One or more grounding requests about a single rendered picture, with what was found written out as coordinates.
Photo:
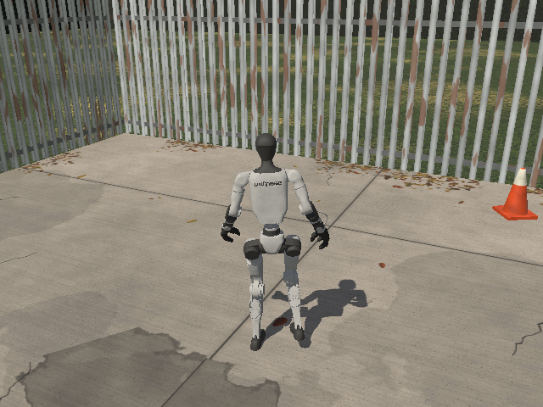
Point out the robot left upper arm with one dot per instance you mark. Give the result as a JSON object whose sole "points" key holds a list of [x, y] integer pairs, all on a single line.
{"points": [[242, 179]]}

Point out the robot right forearm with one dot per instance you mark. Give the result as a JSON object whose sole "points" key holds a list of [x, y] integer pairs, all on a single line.
{"points": [[315, 220]]}

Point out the left robot hand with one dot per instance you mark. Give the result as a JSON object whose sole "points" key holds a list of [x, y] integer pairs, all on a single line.
{"points": [[226, 237]]}

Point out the robot torso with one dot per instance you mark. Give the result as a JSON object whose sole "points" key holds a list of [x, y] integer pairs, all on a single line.
{"points": [[269, 198]]}

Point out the robot right upper arm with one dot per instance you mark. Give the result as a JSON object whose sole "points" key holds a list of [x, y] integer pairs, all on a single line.
{"points": [[300, 190]]}

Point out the humanoid robot head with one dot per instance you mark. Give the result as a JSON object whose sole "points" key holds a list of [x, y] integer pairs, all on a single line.
{"points": [[266, 145]]}

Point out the right robot hand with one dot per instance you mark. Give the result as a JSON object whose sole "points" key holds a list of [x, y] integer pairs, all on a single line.
{"points": [[322, 236]]}

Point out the robot left forearm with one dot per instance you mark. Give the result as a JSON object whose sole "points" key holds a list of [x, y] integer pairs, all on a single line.
{"points": [[229, 221]]}

